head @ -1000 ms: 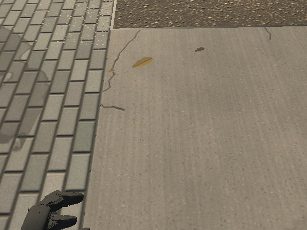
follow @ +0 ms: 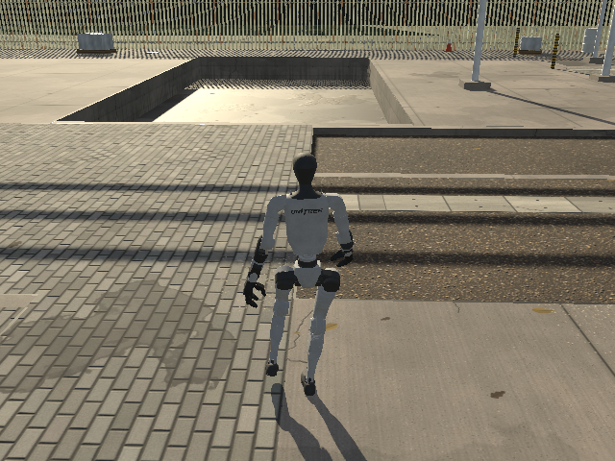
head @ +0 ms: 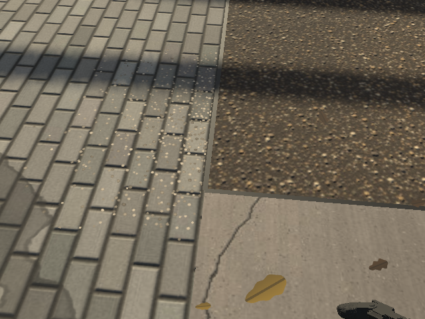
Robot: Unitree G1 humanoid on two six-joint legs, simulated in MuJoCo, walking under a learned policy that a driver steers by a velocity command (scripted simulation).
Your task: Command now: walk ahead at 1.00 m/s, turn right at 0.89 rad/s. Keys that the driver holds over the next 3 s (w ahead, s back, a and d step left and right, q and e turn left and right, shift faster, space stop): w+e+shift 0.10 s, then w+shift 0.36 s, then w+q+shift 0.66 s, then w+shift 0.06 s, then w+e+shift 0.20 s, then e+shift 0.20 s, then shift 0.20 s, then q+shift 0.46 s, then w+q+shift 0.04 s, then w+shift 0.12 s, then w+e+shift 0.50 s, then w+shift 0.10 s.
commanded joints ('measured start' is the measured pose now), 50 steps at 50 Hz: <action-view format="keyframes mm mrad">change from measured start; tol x32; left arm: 1 -70 155 37 -104 -6 -56 5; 14 108 -15 -8 -157 -36 -78 -4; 28 -565 3 -89 -353 27 -51 -70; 35 7 262 21 -204 99 -65 23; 50 -129 86 -3 -71 6 -121 19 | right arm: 1 -40 -135 -23 -91 5 24 11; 9 -148 -140 -29 -138 35 2 9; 13 534 -327 -118 34 22 -8 -50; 35 551 -44 -76 175 101 -18 -3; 50 -48 -87 -73 -29 51 75 94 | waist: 1 -65 69 110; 12 -226 -62 -256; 14 -85 496 -468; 17 -112 -37 -95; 29 -58 55 87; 36 94 -165 -443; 50 -83 -15 108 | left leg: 1 18 24 106 -268 126 -43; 12 678 -68 114 -726 178 90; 14 1037 350 -808 -981 -349 253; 28 324 58 0 -1286 498 210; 32 543 65 26 -879 1069 173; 34 257 -27 57 -309 643 155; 35 -33 -115 63 70 -169 142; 50 36 -49 283 -489 438 180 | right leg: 1 -234 -242 377 -355 96 -140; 11 214 -284 311 105 936 41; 14 -406 -66 142 964 -210 104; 15 -535 -175 126 977 -107 83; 24 -586 -291 50 529 73 131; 33 265 -203 -54 82 126 101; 36 612 -711 791 -175 -470 -10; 50 87 -423 -310 -380 676 158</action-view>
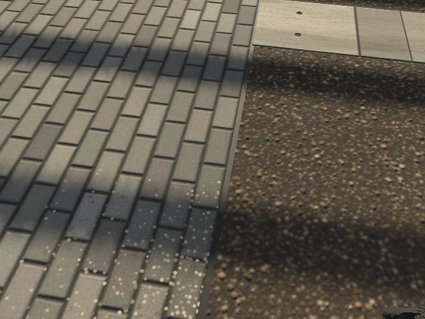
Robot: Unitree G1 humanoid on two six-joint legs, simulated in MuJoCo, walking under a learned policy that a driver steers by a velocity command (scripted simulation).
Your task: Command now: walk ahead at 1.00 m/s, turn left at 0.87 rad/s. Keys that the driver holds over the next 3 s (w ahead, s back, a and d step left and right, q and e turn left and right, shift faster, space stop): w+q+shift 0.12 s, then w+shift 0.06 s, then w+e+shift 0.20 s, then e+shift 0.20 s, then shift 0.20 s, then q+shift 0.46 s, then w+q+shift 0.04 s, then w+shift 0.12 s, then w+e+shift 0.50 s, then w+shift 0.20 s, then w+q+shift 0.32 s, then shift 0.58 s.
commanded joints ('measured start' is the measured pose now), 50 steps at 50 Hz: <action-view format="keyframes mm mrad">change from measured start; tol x32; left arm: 1 -123 108 6 -96 -3 -24 11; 22 -439 -40 -57 -265 -10 47 -64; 28 143 178 44 -110 -65 48 -40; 33 -288 100 16 -318 -30 43 -26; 50 -287 88 19 -231 3 138 46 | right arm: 1 -19 8 21 -53 1 -9 19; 6 500 -178 -71 117 11 -5 -52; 50 58 -58 -16 -113 46 -32 -69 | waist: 1 -94 -63 93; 8 -183 139 -313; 21 -104 -50 119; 30 7 -196 -511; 35 -109 63 -57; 50 14 -103 -67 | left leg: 1 276 -89 103 -148 85 46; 6 969 -155 -80 -250 -259 165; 8 1226 174 -863 -557 -410 376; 14 497 55 -391 -753 -217 177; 22 731 -20 34 -803 613 -41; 26 875 24 24 -311 1069 -167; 27 785 5 33 -18 989 -200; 29 141 -254 -156 783 -724 -256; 43 288 -12 -161 -55 -52 -206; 50 67 3 -148 -82 -270 -168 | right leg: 1 -203 -215 -31 -44 1057 -48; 5 -239 -274 19 714 1350 -60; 7 -864 7 108 1473 -142 15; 8 -1005 -5 315 1502 -71 -2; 24 -603 35 83 354 687 -129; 27 -201 47 206 338 661 -146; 29 274 -209 674 455 1270 -337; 32 -84 -284 808 127 590 -394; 36 -541 -150 548 87 882 -327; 50 -136 -277 409 181 792 -255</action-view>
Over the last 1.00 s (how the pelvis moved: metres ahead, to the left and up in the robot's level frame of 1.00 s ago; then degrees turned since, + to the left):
0.93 -0.05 0.00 5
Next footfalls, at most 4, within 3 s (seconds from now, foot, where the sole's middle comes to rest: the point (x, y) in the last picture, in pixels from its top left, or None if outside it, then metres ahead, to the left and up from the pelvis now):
0.12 left None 0.31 0.06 -0.76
0.54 right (228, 233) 0.78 0.01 -0.76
1.16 left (174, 202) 0.89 0.22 -0.76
1.64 right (221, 161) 1.10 0.05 -0.76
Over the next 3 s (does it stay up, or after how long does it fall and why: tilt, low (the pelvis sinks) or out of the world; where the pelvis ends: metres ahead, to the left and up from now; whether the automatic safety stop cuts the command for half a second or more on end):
stays up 2.01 0.15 0.00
